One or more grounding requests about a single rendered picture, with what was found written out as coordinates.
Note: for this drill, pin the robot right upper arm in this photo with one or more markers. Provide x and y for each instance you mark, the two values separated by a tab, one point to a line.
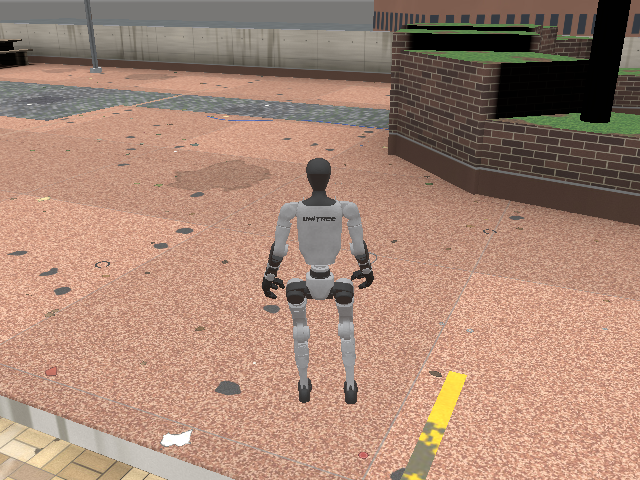
351	212

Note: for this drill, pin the robot right thigh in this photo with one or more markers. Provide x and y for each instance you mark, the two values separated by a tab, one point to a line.
343	292

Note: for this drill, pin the robot left upper arm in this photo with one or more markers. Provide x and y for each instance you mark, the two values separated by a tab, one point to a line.
287	212

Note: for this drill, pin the right robot forearm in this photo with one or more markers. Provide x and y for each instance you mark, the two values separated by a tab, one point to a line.
364	261

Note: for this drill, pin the right robot hand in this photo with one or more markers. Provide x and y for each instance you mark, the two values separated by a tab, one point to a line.
369	278

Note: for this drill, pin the left robot forearm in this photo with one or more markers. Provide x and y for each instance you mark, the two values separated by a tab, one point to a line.
272	265

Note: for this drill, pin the right robot foot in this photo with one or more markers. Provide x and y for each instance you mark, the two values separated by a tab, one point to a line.
350	396

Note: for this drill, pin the left robot hand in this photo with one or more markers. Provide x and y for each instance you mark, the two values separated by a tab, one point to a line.
266	285

